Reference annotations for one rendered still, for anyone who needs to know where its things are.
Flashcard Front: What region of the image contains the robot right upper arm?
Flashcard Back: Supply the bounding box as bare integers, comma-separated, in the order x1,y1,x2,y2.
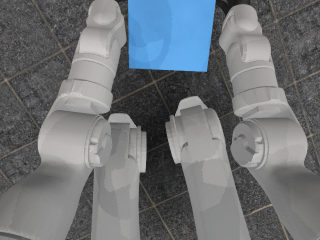
230,117,320,240

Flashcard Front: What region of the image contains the robot right forearm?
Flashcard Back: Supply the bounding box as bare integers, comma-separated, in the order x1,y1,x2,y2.
218,4,308,144

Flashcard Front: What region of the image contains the carton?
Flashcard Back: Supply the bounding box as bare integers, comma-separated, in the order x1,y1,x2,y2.
128,0,216,72

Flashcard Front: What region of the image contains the robot left forearm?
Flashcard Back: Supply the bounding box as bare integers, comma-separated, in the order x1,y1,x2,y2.
37,0,127,154

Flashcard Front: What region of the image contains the robot right thigh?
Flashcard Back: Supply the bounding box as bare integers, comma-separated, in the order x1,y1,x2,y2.
165,105,251,240

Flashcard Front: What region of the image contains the robot left upper arm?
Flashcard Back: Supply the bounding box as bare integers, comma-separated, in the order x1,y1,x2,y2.
0,110,113,240

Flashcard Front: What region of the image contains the right robot shin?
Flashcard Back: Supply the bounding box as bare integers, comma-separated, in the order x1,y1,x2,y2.
175,96,226,148

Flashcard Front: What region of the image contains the right robot hand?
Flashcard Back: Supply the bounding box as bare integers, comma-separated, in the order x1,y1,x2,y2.
215,0,251,18

